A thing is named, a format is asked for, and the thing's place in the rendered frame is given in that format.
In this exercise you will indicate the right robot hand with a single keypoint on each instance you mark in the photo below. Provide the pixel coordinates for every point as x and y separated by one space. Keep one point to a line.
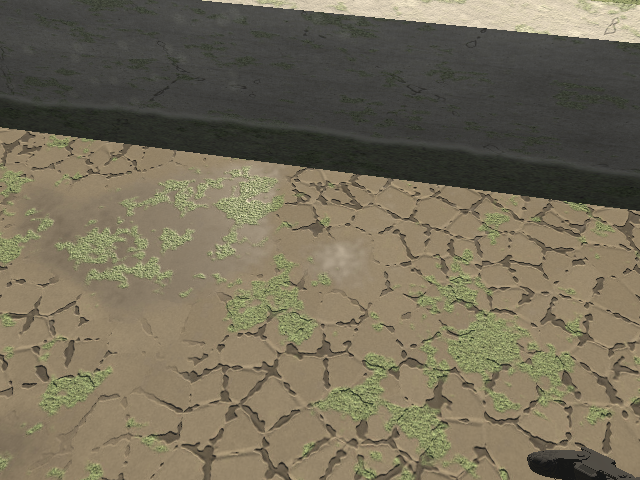
576 465

